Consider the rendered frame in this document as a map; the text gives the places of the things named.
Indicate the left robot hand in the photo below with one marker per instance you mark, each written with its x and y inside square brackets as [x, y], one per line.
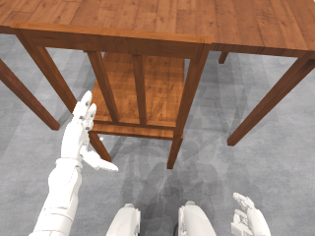
[76, 134]

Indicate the table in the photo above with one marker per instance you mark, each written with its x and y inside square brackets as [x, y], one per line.
[284, 28]

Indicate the left robot thigh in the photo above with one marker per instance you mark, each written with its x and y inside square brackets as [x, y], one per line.
[125, 223]

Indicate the robot left forearm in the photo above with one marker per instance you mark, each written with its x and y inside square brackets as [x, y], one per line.
[58, 212]

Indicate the right robot hand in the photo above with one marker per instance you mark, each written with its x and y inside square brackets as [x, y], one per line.
[252, 223]

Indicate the chair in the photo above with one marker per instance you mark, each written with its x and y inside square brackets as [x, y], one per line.
[139, 89]

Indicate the right robot shin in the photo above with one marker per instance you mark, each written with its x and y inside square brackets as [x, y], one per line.
[180, 233]

